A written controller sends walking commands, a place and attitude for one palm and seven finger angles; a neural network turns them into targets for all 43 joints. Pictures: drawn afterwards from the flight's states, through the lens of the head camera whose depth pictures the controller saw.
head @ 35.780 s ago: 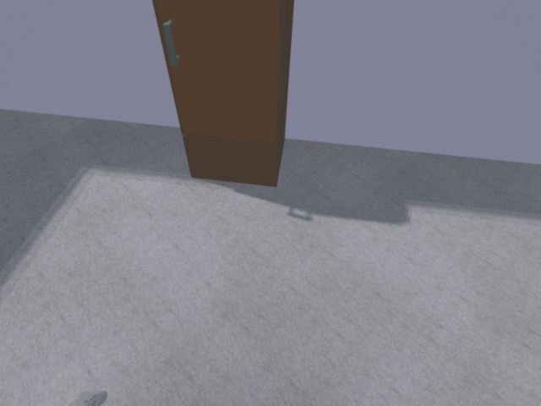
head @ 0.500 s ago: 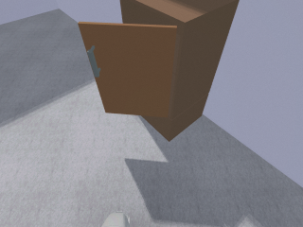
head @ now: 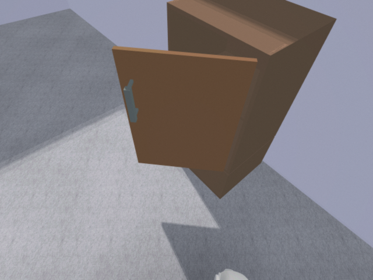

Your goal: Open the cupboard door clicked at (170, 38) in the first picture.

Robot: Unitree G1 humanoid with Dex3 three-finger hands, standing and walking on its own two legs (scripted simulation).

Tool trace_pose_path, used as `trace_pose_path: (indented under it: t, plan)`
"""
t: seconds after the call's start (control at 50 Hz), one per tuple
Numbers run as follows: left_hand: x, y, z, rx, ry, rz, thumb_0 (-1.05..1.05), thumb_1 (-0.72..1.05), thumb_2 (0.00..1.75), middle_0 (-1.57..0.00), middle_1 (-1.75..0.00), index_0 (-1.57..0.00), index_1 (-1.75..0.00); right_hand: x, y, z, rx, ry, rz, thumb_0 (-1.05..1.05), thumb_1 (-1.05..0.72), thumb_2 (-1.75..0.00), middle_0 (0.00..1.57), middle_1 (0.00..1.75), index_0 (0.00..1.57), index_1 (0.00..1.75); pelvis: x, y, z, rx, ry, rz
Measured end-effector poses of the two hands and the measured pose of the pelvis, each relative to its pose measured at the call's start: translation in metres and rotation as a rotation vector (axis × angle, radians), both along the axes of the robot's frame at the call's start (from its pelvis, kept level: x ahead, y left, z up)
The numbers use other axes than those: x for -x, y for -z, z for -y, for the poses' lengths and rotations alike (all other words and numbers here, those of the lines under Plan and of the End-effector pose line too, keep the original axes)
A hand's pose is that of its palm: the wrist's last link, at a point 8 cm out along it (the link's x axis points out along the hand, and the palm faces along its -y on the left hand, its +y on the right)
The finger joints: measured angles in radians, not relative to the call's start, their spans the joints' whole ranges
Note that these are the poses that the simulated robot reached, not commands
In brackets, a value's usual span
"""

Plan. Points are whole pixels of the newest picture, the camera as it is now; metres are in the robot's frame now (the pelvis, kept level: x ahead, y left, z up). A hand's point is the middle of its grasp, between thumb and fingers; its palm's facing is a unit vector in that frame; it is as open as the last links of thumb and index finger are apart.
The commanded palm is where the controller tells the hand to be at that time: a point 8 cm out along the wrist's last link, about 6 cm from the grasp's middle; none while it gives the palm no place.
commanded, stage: come to a stop and stand still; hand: left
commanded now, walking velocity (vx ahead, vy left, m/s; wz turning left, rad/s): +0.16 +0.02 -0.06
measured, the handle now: (132, 101) +0.64 +0.24 -0.04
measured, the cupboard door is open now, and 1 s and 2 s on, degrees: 43 43 43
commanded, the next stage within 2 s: look again from close up in 1.08 s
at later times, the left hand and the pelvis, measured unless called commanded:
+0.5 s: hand out of the picture +0.14 +0.18 -0.19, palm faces +0.03 -0.98 -0.18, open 7.2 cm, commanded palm none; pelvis +0.06 +0.00 -0.01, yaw +0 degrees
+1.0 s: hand out of the picture +0.02 +0.15 -0.18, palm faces +0.03 -0.99 -0.15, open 7.3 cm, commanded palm none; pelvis +0.03 -0.01 +0.00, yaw +0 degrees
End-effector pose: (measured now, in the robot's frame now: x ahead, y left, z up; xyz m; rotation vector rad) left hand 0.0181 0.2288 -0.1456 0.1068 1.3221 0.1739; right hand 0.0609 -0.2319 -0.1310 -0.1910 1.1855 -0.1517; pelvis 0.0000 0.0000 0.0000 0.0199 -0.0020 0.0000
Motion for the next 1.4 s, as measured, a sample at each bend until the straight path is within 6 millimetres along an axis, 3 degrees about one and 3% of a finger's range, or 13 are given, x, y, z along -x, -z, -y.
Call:
trace_pose_path:
  t: [0.08, 0.16, 0.22, 0.3, 0.42, 0.58, 0.74, 0.84, 0.96, 1.18, 1.26, 1.4]
  plan:
    - [-0.068, -0.010, -0.005, -0.029, 0.054, 0.104, 0.01, 0.92, 0.90, -0.20, -0.30, -0.20, -0.30, 0.025, 0.008, 0.001, -0.017, 0.044, -0.111, -0.01, -0.94, -0.90, 0.20, 0.30, 0.20, 0.29, -0.022, 0.000, 0.000, -0.006, 0.007, 0.005]
    - [-0.121, -0.012, 0.002, -0.052, 0.104, 0.176, 0.00, 0.92, 0.90, -0.20, -0.30, -0.20, -0.30, 0.046, 0.021, -0.001, -0.047, 0.090, -0.227, -0.01, -0.92, -0.90, 0.20, 0.30, 0.20, 0.29, -0.045, 0.007, 0.007, -0.018, 0.010, 0.011]
    - [-0.142, -0.009, 0.012, -0.055, 0.134, 0.180, 0.00, 0.92, 0.90, -0.20, -0.30, -0.20, -0.30, 0.052, 0.028, -0.004, -0.073, 0.131, -0.288, 0.00, -0.91, -0.90, 0.20, 0.30, 0.20, 0.29, -0.057, 0.010, 0.012, -0.006, 0.013, 0.010]
    - [-0.149, -0.004, 0.022, -0.034, 0.141, 0.153, 0.00, 0.91, 0.90, -0.20, -0.30, -0.20, -0.30, 0.050, 0.025, -0.008, -0.079, 0.160, -0.326, 0.00, -0.91, -0.90, 0.20, 0.30, 0.20, 0.29, -0.064, 0.009, 0.013, 0.013, -0.003, 0.002]
    - [-0.129, 0.012, 0.016, 0.012, 0.076, 0.109, 0.00, 0.91, 0.90, -0.20, -0.30, -0.21, -0.30, 0.030, 0.017, -0.013, -0.030, 0.145, -0.286, 0.00, -0.91, -0.90, 0.20, 0.30, 0.20, 0.29, -0.059, 0.009, 0.001, 0.013, 0.001, 0.015]
    - [-0.087, 0.007, -0.013, -0.028, 0.022, 0.023, -0.01, 0.92, 0.90, -0.20, -0.30, -0.20, -0.30, 0.000, 0.011, -0.018, -0.001, 0.068, -0.191, 0.01, -0.92, -0.90, 0.20, 0.30, 0.20, 0.29, -0.051, 0.004, -0.006, 0.015, -0.005, 0.009]
    - [-0.037, 0.000, -0.007, -0.053, 0.036, -0.063, 0.00, 0.91, 0.90, -0.20, -0.30, -0.20, -0.30, -0.012, 0.016, -0.002, -0.029, 0.074, -0.124, 0.01, -0.92, -0.90, 0.20, 0.30, 0.20, 0.29, -0.041, 0.003, 0.002, 0.010, 0.006, 0.021]
    - [-0.018, 0.001, 0.008, -0.022, 0.032, -0.084, 0.00, 0.91, 0.90, -0.20, -0.30, -0.20, -0.30, -0.003, 0.011, 0.002, -0.030, 0.062, -0.129, 0.01, -0.92, -0.90, 0.20, 0.30, 0.20, 0.29, -0.035, 0.000, 0.006, 0.012, 0.004, 0.028]
    - [-0.003, 0.004, 0.027, 0.021, 0.026, -0.095, 0.01, 0.92, 0.90, -0.20, -0.30, -0.20, -0.30, 0.023, 0.009, 0.001, -0.030, 0.062, -0.187, 0.00, -0.91, -0.90, 0.20, 0.30, 0.20, 0.29, -0.030, -0.002, 0.010, 0.015, 0.002, 0.033]
    - [0.011, 0.006, 0.039, 0.052, 0.021, -0.132, 0.01, 0.91, 0.90, -0.20, -0.30, -0.20, -0.30, 0.071, 0.009, -0.014, -0.059, 0.101, -0.301, 0.00, -0.91, -0.90, 0.20, 0.30, 0.20, 0.29, -0.027, -0.003, 0.011, 0.017, 0.002, 0.027]
    - [0.011, 0.006, 0.032, 0.027, 0.048, -0.117, 0.01, 0.91, 0.90, -0.20, -0.30, -0.20, -0.30, 0.072, 0.017, -0.020, -0.081, 0.087, -0.282, 0.00, -0.91, -0.90, 0.20, 0.30, 0.20, 0.29, -0.024, 0.002, 0.006, 0.032, -0.003, 0.015]
    - [-0.005, 0.001, 0.008, -0.029, 0.051, -0.063, 0.01, 0.91, 0.90, -0.20, -0.30, -0.20, -0.30, 0.051, 0.027, -0.033, -0.104, 0.046, -0.197, 0.01, -0.91, -0.90, 0.20, 0.30, 0.20, 0.29, -0.025, 0.006, -0.003, 0.023, -0.007, 0.020]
